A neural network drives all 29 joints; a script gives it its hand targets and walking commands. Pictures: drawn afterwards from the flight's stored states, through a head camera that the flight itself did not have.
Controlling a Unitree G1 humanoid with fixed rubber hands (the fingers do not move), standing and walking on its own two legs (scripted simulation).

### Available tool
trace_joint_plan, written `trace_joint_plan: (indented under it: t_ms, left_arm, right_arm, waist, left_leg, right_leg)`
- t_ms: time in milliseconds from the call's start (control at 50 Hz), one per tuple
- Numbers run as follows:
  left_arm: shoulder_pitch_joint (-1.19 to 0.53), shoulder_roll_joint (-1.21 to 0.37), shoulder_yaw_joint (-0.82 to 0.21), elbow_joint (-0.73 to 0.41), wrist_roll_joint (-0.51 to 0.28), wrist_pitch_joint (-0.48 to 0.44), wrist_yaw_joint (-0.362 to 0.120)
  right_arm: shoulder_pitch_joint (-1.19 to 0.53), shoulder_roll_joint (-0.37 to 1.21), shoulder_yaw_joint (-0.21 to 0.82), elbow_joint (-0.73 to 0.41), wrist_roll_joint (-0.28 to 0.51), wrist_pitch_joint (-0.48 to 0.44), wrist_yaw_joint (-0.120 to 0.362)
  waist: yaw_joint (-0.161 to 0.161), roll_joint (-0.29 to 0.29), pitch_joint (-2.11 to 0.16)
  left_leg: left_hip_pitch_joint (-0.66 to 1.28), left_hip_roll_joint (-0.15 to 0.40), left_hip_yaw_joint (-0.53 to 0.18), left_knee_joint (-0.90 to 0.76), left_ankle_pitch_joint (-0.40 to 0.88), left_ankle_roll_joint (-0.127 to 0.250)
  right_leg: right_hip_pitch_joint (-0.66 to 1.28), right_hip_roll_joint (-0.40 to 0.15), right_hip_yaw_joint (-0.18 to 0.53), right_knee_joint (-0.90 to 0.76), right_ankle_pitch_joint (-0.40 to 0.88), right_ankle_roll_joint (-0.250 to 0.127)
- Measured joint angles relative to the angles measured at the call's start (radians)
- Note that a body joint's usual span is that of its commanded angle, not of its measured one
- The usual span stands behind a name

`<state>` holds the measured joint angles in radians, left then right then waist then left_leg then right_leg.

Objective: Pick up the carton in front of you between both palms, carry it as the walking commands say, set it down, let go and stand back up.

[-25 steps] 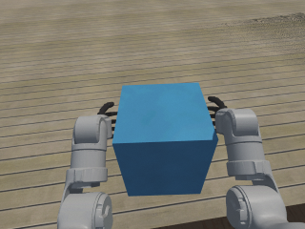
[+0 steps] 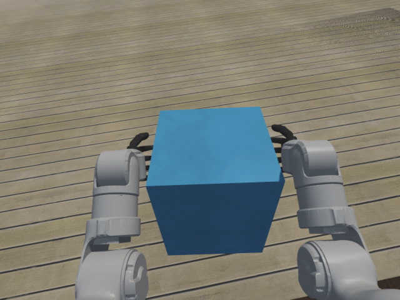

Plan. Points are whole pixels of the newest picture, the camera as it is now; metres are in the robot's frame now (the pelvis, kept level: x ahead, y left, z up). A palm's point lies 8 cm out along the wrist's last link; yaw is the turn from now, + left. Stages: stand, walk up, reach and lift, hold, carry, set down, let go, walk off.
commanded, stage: carry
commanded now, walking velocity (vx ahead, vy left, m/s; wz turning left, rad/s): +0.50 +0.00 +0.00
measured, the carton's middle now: (212, 183) +0.35 -0.01 +0.06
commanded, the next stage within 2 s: none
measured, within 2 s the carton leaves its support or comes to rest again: neither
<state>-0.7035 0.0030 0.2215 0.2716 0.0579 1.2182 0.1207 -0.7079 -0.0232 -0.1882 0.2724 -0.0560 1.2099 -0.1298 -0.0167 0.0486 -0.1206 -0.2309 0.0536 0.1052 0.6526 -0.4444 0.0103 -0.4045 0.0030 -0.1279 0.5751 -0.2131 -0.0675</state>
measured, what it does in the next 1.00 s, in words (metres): goes down: left foot 0.14 m lower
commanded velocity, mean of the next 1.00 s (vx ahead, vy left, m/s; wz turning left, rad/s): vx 0.50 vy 0.00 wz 0.00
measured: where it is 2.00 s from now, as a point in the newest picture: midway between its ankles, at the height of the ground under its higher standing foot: (189, 184)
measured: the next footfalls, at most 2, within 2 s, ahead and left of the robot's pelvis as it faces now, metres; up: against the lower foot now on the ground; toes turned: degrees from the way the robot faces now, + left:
left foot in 0.62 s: +0.52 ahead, +0.16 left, -0.14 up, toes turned +4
right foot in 1.22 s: +0.82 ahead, +0.06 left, -0.14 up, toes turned -6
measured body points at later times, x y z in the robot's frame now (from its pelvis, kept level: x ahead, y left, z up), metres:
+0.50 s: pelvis +0.22 +0.02 -0.03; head +0.22 +0.03 +0.42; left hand +0.58 +0.18 +0.08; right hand +0.60 -0.12 +0.09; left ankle +0.35 +0.14 -0.73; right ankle +0.04 -0.09 -0.72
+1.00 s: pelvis +0.51 +0.13 -0.13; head +0.60 +0.15 +0.31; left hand +0.88 +0.25 -0.10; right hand +0.85 -0.06 -0.09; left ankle +0.48 +0.16 -0.86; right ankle +0.55 -0.03 -0.77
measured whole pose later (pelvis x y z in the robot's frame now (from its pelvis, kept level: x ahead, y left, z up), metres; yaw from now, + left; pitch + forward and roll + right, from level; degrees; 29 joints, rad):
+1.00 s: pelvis +0.51 +0.13 -0.13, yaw -3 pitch +7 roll -3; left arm -0.53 -0.08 0.19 0.02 0.06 1.07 0.16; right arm -0.51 0.07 -0.26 0.03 -0.03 1.02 -0.11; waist -0.05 0.00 0.09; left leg -0.38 -0.02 0.12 0.60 -0.35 0.13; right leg -0.79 -0.04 -0.04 1.17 -0.32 -0.04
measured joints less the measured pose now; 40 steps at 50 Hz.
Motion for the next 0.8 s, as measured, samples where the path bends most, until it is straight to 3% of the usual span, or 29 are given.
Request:
trace_joint_plan:
  t_ms: [60, 100, 260, 300, 400, 460, 500, 540, 600, 620, 660, 680, 720, 760, 800]
  left_arm:
    - [0.024, -0.027, -0.011, -0.004, 0.024, -0.016, 0.0]
    - [0.056, -0.028, -0.023, -0.042, 0.018, -0.014, 0.001]
    - [0.041, -0.024, -0.01, -0.191, -0.014, -0.003, 0.029]
    - [0.03, -0.027, -0.002, -0.187, -0.013, -0.004, 0.029]
    - [0.023, -0.034, -0.011, -0.112, 0.0, -0.01, 0.023]
    - [0.013, -0.041, -0.044, -0.047, 0.016, -0.023, 0.022]
    - [0.022, -0.036, -0.067, -0.028, 0.009, -0.031, 0.023]
    - [0.028, -0.021, -0.084, -0.015, -0.012, -0.038, 0.027]
    - [0.017, 0.012, -0.097, 0.004, -0.042, -0.047, 0.027]
    - [0.01, 0.022, -0.097, 0.007, -0.051, -0.047, 0.027]
    - [-0.025, 0.049, -0.091, 0.012, -0.067, -0.051, 0.025]
    - [-0.048, 0.056, -0.082, 0.016, -0.069, -0.054, 0.026]
    - [-0.053, 0.055, -0.07, 0.004, -0.066, -0.043, 0.027]
    - [-0.023, 0.029, -0.066, -0.035, -0.053, -0.027, 0.032]
    - [0.016, -0.001, -0.059, -0.093, -0.037, -0.02, 0.04]
  right_arm:
    - [0.013, -0.011, -0.017, 0.007, 0.014, -0.011, 0.002]
    - [0.015, -0.007, -0.016, -0.002, 0.012, -0.01, 0.001]
    - [-0.009, 0.015, -0.029, -0.147, 0.003, -0.001, -0.009]
    - [-0.007, 0.023, -0.041, -0.159, -0.004, 0.0, -0.009]
    - [0.018, 0.03, -0.067, -0.123, -0.022, 0.0, 0.002]
    - [0.033, 0.012, -0.085, -0.088, -0.026, -0.007, 0.025]
    - [0.039, 0.011, -0.094, -0.071, -0.034, -0.011, 0.035]
    - [0.038, 0.018, -0.1, -0.061, -0.045, -0.015, 0.037]
    - [0.036, 0.031, -0.088, -0.055, -0.062, -0.026, 0.038]
    - [0.033, 0.032, -0.078, -0.054, -0.064, -0.029, 0.038]
    - [0.02, 0.033, -0.059, -0.064, -0.062, -0.041, 0.032]
    - [0.012, 0.033, -0.049, -0.066, -0.055, -0.051, 0.023]
    - [0.024, 0.031, -0.04, -0.08, -0.029, -0.052, 0.009]
    - [0.066, 0.036, -0.048, -0.124, -0.006, -0.041, -0.007]
    - [0.101, 0.047, -0.067, -0.173, 0.011, -0.036, -0.016]
  waist:
    - [0.02, -0.024, 0.018]
    - [0.026, -0.034, 0.039]
    - [0.058, -0.038, 0.107]
    - [0.062, -0.038, 0.091]
    - [0.07, -0.051, 0.018]
    - [0.109, -0.048, -0.01]
    - [0.134, -0.037, -0.008]
    - [0.145, -0.015, 0.005]
    - [0.128, -0.001, 0.023]
    - [0.11, 0.005, 0.031]
    - [0.062, -0.027, 0.04]
    - [0.045, -0.053, 0.061]
    - [0.02, -0.072, 0.106]
    - [0.004, -0.071, 0.152]
    - [0.005, -0.062, 0.191]
  left_leg:
    - [-0.142, -0.033, -0.063, 0.303, -0.075, 0.014]
    - [-0.224, -0.039, -0.073, 0.384, -0.046, 0.021]
    - [-0.399, -0.015, -0.075, 0.234, 0.166, 0.002]
    - [-0.421, -0.012, -0.066, 0.254, 0.236, 0.014]
    - [-0.411, -0.014, -0.047, 0.263, 0.264, 0.04]
    - [-0.45, -0.004, -0.095, 0.276, 0.289, 0.031]
    - [-0.468, 0.014, -0.114, 0.16, 0.414, 0.026]
    - [-0.444, 0.037, -0.108, -0.031, 0.661, 0.026]
    - [-0.361, 0.048, -0.063, -0.155, 0.816, 0.015]
    - [-0.306, 0.049, -0.039, -0.191, 0.816, 0.012]
    - [-0.259, 0.012, -0.003, -0.117, 0.397, 0.043]
    - [-0.3, -0.01, 0.007, -0.021, 0.261, 0.064]
    - [-0.341, -0.029, 0.021, 0.083, 0.237, 0.089]
    - [-0.337, -0.042, 0.019, 0.109, 0.192, 0.1]
    - [-0.311, -0.038, 0.018, 0.082, 0.178, 0.093]
  right_leg:
    - [0.01, 0.0, 0.004, 0.03, -0.059, -0.006]
    - [0.041, 0.0, 0.012, -0.006, -0.068, -0.006]
    - [0.155, 0.008, 0.033, -0.121, -0.08, -0.002]
    - [0.171, 0.011, 0.035, -0.101, -0.119, 0.004]
    - [0.215, 0.009, 0.041, 0.001, -0.269, 0.026]
    - [0.246, 0.017, 0.054, 0.075, -0.372, 0.046]
    - [0.283, 0.014, 0.066, 0.116, -0.441, 0.069]
    - [0.335, 0.005, 0.071, 0.158, -0.517, 0.096]
    - [0.405, -0.032, 0.077, 0.295, -0.657, 0.122]
    - [0.407, -0.049, 0.074, 0.408, -0.617, 0.119]
    - [0.311, -0.072, 0.143, 0.765, -0.583, 0.092]
    - [0.229, -0.059, 0.201, 0.942, -0.557, 0.083]
    - [0.069, -0.031, 0.241, 1.121, -0.466, 0.074]
    - [-0.051, -0.028, 0.216, 1.186, -0.341, 0.056]
    - [-0.128, -0.036, 0.188, 1.14, -0.275, 0.046]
